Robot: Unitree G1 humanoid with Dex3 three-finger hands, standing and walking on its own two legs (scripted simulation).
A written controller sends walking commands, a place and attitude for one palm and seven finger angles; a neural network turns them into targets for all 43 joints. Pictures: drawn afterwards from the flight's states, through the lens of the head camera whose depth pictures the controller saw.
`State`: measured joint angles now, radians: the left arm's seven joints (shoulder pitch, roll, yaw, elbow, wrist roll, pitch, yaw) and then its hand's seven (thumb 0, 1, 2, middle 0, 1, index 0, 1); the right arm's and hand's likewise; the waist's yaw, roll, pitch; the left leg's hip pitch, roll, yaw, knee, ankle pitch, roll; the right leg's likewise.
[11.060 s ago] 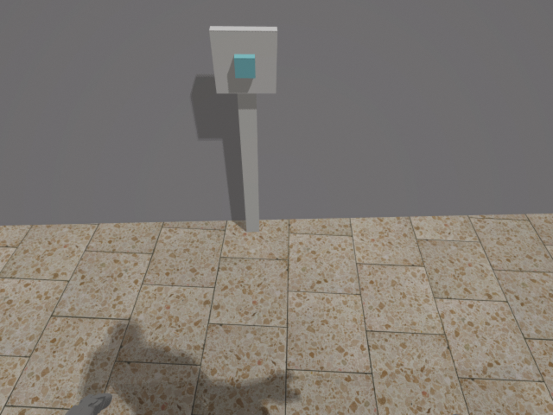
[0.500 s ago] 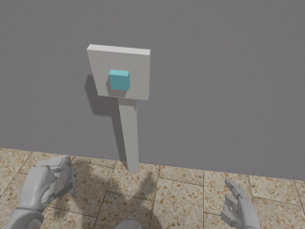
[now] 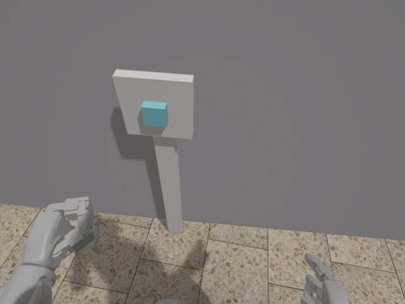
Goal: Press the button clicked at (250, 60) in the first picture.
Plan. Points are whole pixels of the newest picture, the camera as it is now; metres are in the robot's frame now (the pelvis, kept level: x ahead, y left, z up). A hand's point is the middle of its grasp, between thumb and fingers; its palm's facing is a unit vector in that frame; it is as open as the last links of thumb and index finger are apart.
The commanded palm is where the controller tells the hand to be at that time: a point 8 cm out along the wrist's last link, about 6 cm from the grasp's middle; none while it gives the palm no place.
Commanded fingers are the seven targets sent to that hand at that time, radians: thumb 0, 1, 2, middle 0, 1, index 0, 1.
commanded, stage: raise the hand and make a fist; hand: left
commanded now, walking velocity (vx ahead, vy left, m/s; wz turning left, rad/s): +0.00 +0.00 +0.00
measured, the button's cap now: (155, 113) +0.53 +0.15 +0.08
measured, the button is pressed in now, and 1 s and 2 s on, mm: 0 0 0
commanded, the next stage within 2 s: aim a knuckle at the button in 0.18 s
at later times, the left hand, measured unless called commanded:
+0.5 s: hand (108, 218) +0.25 +0.19 +0.07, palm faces -0.03 -1.00 -0.03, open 3.2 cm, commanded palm +0.24 +0.24 +0.07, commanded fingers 0.00 0.90 0.90 -1.30 -1.50 -1.30 -1.50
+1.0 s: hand (138, 186) +0.33 +0.15 +0.06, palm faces -0.04 -1.00 -0.02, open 3.2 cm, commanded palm +0.31 +0.20 +0.06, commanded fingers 0.00 0.90 0.90 -1.30 -1.50 -1.30 -1.50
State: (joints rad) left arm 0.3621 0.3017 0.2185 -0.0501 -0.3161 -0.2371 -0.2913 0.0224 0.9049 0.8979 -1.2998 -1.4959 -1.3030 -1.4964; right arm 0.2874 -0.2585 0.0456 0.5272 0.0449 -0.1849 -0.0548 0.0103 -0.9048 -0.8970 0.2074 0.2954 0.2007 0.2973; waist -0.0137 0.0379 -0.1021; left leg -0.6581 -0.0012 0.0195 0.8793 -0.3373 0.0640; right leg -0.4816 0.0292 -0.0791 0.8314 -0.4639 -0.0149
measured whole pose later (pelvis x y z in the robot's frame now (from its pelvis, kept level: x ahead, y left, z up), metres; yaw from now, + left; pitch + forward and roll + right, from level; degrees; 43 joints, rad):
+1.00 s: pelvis +0.01 -0.02 -0.01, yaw +0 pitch +10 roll -2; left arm -0.03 0.25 0.16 0.27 -0.24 -0.31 -0.21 0.02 0.90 0.90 -1.30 -1.50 -1.30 -1.50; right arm 0.26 -0.26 0.03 0.58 0.03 -0.10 -0.04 0.01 -0.91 -0.90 0.21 0.30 0.20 0.30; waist -0.03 0.03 -0.10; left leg -0.72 0.01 0.02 0.91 -0.37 0.04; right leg -0.56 0.04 -0.07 0.89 -0.51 -0.04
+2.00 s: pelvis +0.01 -0.02 -0.02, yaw -2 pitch +14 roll -2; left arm -0.44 0.24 0.17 0.73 -0.17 -0.43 -0.13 0.02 0.91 0.90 -1.30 -1.50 -1.30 -1.50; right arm 0.31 -0.27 0.00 0.62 0.02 0.01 0.00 0.00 -0.91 -0.90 0.21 0.29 0.20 0.30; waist -0.06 0.03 -0.12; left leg -0.83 0.02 0.03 0.97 -0.38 0.04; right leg -0.67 0.05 -0.06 0.95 -0.52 -0.04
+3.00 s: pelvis +0.00 -0.01 -0.02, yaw -2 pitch +15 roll -3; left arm -0.57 0.27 0.19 0.86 -0.14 -0.42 -0.11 0.02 0.90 0.90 -1.30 -1.50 -1.31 -1.50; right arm 0.32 -0.26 0.01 0.63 0.02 0.02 0.00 0.00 -0.91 -0.90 0.21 0.30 0.20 0.30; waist -0.08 0.03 -0.11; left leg -0.88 0.02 0.03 1.00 -0.38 0.05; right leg -0.72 0.05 -0.07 0.98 -0.52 -0.03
